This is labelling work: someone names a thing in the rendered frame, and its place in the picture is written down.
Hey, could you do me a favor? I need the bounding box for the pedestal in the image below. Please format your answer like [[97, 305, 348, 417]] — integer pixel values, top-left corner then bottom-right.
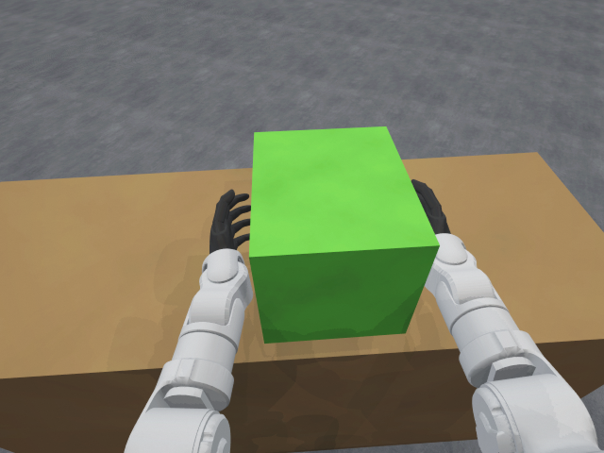
[[0, 152, 604, 453]]

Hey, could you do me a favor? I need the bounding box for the right robot forearm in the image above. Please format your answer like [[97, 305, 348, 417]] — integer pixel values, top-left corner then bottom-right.
[[425, 233, 598, 446]]

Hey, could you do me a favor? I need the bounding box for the right robot upper arm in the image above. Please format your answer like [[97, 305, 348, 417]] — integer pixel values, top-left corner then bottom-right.
[[472, 374, 604, 453]]

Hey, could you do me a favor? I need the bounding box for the left robot forearm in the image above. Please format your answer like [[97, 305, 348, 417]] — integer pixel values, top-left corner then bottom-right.
[[124, 249, 253, 453]]

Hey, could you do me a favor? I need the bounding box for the carton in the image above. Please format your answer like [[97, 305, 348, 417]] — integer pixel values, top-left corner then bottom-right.
[[249, 126, 440, 344]]

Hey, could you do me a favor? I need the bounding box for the left robot upper arm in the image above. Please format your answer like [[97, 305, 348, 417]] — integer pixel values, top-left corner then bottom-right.
[[126, 408, 230, 453]]

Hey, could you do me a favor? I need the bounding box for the right robot hand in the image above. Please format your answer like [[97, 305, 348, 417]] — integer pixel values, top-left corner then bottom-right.
[[411, 179, 451, 235]]

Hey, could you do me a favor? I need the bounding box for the left robot hand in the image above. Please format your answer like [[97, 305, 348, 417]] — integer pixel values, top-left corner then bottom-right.
[[210, 189, 251, 254]]

